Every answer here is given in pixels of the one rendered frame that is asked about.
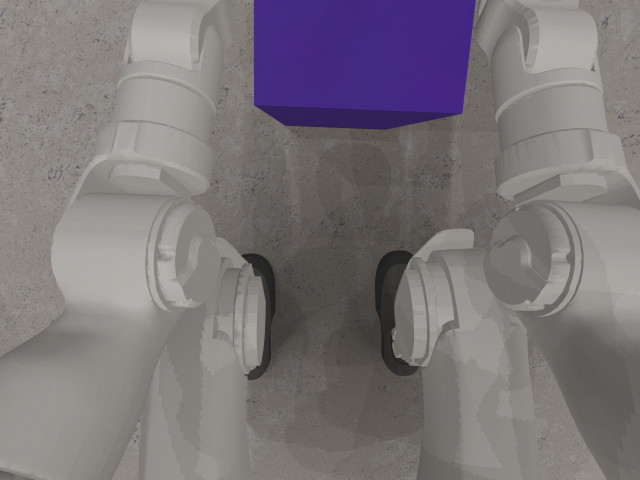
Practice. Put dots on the carton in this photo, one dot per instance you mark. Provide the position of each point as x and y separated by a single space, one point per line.
365 64

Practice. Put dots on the robot right upper arm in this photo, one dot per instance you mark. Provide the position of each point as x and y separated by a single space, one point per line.
571 272

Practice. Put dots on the robot right forearm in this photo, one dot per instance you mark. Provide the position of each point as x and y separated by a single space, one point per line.
548 103

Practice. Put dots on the robot left thigh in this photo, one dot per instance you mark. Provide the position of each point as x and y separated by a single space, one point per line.
193 425

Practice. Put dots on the robot right thigh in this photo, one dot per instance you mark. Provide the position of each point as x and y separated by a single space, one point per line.
479 421

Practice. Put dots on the robot left forearm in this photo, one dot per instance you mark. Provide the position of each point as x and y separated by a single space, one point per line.
158 140

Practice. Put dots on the robot left upper arm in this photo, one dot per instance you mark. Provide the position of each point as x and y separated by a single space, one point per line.
128 265

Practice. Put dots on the robot thigh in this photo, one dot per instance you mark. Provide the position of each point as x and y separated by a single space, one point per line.
479 421
193 425

